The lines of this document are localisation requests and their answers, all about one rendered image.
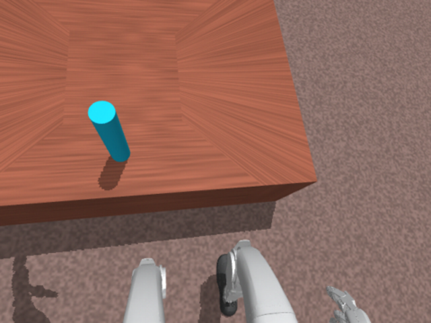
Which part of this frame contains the right robot hand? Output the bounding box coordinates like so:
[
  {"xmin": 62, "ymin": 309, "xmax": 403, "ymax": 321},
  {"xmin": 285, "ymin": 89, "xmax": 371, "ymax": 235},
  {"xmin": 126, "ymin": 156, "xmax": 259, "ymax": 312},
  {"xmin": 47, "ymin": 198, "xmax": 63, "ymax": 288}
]
[{"xmin": 326, "ymin": 286, "xmax": 371, "ymax": 323}]

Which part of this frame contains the can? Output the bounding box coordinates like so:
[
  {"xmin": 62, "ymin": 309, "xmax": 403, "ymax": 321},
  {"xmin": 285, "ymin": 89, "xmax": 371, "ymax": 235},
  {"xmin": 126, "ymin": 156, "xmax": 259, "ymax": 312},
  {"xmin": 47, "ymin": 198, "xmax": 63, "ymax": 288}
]
[{"xmin": 88, "ymin": 101, "xmax": 130, "ymax": 162}]

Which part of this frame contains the right robot foot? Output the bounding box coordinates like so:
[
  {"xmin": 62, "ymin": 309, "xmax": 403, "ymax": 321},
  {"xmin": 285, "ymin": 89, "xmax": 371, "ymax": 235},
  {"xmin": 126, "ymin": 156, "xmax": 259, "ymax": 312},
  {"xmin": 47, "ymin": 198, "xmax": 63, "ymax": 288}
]
[{"xmin": 216, "ymin": 254, "xmax": 238, "ymax": 316}]

